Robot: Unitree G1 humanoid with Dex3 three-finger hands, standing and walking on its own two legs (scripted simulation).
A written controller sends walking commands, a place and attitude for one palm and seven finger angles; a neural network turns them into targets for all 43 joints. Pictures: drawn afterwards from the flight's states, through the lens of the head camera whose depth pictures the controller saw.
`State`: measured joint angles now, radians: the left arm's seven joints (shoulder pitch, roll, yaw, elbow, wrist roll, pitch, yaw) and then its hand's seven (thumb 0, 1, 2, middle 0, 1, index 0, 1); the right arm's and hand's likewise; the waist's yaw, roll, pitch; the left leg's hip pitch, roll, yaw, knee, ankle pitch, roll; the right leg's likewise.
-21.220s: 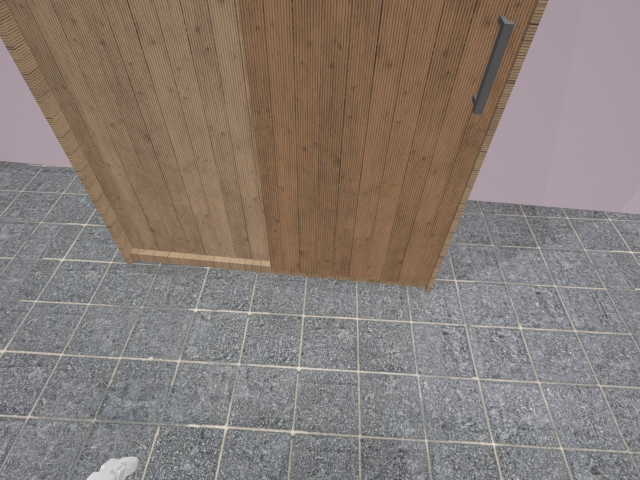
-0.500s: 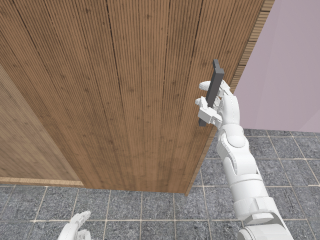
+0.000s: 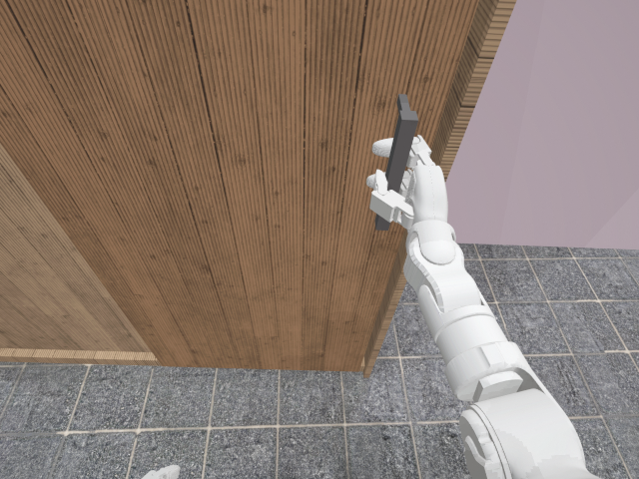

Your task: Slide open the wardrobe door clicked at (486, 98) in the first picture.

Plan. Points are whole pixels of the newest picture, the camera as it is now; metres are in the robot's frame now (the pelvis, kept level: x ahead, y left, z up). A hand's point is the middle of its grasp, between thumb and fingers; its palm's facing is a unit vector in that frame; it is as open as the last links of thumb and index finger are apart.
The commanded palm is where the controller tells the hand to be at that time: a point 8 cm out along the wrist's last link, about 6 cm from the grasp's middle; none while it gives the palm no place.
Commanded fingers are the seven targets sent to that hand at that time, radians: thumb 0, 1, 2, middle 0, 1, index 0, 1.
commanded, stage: tug the door sideways, standing still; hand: right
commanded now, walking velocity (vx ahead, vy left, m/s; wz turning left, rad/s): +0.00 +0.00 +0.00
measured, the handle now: (391, 168) +0.49 -0.06 +0.13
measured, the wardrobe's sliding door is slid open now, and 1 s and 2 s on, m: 0.02 0.10 0.37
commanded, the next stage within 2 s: step sideways, sliding the door along in 0.04 s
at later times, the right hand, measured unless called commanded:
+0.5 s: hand (348, 194) +0.43 +0.00 +0.13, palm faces -0.14 +0.98 -0.11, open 5.9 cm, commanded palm +0.42 -0.03 +0.14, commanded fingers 0.00 -0.90 -0.90 0.45 1.40 0.45 1.40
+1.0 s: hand (310, 190) +0.44 +0.05 +0.13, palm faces +0.11 +0.99 -0.10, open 6.0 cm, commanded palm +0.41 +0.07 +0.14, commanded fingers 0.00 -0.90 -0.90 0.45 1.40 0.45 1.40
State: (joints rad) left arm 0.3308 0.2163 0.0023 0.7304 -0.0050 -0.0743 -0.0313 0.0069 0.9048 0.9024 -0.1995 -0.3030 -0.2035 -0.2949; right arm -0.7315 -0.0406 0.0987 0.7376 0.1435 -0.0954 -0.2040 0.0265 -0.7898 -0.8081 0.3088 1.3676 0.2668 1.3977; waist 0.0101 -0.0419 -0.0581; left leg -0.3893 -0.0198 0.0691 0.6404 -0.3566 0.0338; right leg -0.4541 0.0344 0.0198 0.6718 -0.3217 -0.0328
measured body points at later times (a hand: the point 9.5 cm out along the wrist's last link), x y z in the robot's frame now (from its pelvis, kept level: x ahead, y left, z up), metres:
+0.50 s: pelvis +0.00 +0.04 +0.00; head +0.03 +0.06 +0.45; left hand +0.10 +0.27 -0.13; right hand +0.43 -0.05 +0.14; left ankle +0.02 +0.16 -0.73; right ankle +0.01 -0.10 -0.72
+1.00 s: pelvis +0.03 +0.20 -0.01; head +0.10 +0.18 +0.43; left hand +0.21 +0.38 -0.13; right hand +0.42 +0.00 +0.14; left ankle +0.06 +0.39 -0.73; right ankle +0.03 -0.04 -0.72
